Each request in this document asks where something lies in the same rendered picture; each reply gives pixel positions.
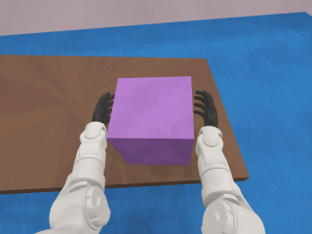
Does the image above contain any right robot hand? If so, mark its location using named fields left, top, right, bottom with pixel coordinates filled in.
left=193, top=90, right=218, bottom=128

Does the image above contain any robot left upper arm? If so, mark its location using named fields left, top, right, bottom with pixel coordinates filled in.
left=35, top=185, right=111, bottom=234

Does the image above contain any robot right upper arm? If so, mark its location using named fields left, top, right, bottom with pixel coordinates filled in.
left=201, top=199, right=265, bottom=234

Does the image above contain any right robot forearm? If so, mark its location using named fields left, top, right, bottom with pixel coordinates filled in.
left=195, top=126, right=254, bottom=212

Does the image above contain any table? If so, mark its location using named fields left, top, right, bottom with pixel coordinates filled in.
left=0, top=55, right=250, bottom=195

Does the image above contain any left robot forearm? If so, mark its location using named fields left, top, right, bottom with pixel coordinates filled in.
left=49, top=121, right=107, bottom=229

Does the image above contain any left robot hand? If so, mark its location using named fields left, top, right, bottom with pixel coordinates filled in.
left=92, top=92, right=115, bottom=128

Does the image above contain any carton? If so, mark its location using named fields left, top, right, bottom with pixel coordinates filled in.
left=106, top=76, right=194, bottom=166

